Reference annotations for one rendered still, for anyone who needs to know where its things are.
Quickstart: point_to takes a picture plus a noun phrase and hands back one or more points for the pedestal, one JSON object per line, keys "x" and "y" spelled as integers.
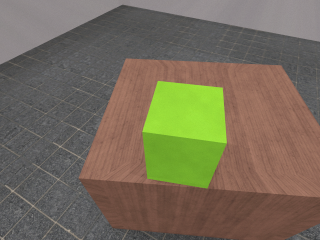
{"x": 266, "y": 185}

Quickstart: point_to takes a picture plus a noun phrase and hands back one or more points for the carton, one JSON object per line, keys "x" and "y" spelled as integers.
{"x": 184, "y": 134}

